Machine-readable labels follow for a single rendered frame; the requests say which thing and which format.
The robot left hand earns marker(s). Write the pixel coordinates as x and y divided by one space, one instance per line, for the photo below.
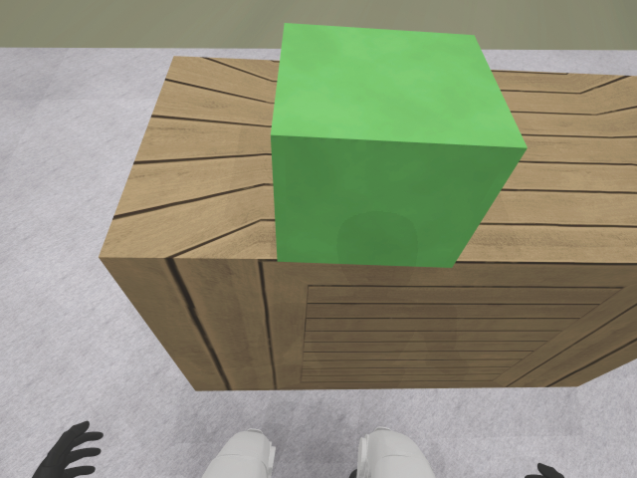
60 456

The pedestal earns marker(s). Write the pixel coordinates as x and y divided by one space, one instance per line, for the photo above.
543 295

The left robot thigh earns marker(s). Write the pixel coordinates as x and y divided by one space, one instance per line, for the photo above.
246 455

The right robot thigh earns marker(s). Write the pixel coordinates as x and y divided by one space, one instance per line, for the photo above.
389 454

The robot thigh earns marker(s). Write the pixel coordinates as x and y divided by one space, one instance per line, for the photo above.
246 455
389 454

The carton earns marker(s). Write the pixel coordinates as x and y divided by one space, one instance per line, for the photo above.
388 147

